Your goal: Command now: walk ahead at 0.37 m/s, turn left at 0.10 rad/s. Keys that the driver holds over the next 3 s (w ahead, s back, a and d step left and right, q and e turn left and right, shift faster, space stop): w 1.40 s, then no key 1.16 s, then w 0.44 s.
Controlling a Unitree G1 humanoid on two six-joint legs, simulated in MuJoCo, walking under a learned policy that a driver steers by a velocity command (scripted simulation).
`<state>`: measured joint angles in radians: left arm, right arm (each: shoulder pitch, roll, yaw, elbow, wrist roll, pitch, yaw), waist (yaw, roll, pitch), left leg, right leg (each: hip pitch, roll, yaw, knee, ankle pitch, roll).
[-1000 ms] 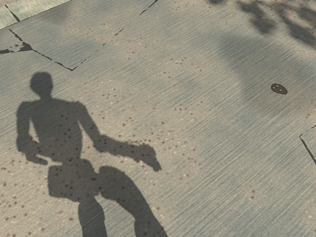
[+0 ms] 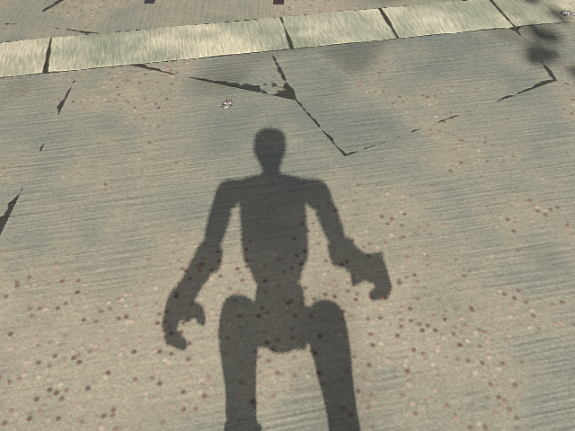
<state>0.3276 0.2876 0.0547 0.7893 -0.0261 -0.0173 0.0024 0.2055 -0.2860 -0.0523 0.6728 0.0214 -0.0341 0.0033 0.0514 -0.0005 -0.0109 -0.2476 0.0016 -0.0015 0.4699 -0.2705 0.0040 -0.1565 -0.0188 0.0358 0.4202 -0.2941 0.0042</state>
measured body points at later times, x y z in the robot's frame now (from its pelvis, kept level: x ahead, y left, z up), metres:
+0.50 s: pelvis +0.23 -0.02 -0.03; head +0.27 -0.03 +0.42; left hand +0.47 +0.21 -0.09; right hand +0.19 -0.31 -0.15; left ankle +0.01 +0.11 -0.71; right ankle +0.35 -0.12 -0.74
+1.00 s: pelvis +0.52 +0.00 -0.01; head +0.55 +0.01 +0.43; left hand +0.50 +0.29 -0.15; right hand +0.75 -0.22 -0.09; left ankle +0.65 +0.11 -0.74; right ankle +0.35 -0.12 -0.74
